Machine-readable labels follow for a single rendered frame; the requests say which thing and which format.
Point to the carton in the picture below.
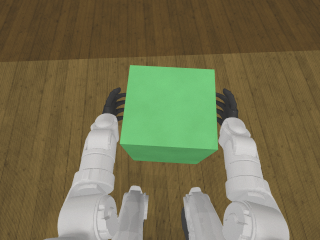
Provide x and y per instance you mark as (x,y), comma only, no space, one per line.
(170,114)

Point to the robot right hand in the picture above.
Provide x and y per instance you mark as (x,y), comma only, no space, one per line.
(229,106)

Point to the robot right shin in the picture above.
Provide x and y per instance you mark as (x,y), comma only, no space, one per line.
(190,225)

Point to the robot shin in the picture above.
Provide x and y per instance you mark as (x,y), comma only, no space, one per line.
(133,187)
(190,225)

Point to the robot right forearm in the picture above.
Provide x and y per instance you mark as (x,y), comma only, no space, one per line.
(243,168)

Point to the robot left forearm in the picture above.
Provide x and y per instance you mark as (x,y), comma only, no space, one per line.
(95,175)

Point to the left robot upper arm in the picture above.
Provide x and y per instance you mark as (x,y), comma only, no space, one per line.
(88,217)

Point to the robot left hand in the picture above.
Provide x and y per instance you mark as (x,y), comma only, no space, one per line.
(112,103)

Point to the robot left shin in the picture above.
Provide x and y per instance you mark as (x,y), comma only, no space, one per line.
(133,187)

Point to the right robot upper arm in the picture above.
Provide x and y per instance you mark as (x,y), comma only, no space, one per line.
(245,220)

